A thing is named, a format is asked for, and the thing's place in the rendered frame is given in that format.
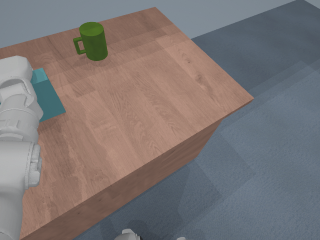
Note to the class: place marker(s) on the robot left forearm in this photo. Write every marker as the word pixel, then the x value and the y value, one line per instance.
pixel 20 112

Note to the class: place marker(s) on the robot left shin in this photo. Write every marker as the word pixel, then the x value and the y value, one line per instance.
pixel 128 230

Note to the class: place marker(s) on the sponge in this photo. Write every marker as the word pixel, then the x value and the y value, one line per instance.
pixel 47 97

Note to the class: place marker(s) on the robot left hand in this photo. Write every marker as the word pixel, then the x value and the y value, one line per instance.
pixel 15 66

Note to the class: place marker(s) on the table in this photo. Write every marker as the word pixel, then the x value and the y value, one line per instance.
pixel 131 119

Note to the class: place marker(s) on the left robot upper arm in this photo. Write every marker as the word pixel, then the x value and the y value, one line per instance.
pixel 20 168

